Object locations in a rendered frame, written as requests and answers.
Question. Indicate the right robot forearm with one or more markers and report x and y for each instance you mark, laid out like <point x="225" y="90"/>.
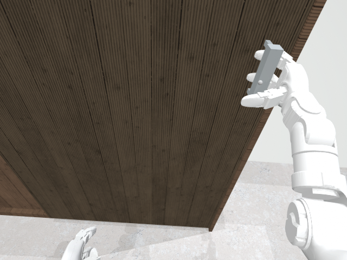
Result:
<point x="314" y="149"/>

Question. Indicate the robot right hand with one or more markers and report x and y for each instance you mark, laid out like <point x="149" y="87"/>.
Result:
<point x="293" y="78"/>

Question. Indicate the right robot upper arm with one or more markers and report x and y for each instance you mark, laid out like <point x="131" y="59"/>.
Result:
<point x="318" y="228"/>

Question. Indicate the robot left hand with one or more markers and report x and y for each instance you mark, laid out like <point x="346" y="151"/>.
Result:
<point x="75" y="249"/>

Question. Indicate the handle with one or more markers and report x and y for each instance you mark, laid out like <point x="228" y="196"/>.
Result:
<point x="267" y="67"/>

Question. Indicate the wardrobe door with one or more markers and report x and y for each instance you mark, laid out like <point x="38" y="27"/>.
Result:
<point x="130" y="111"/>
<point x="13" y="193"/>

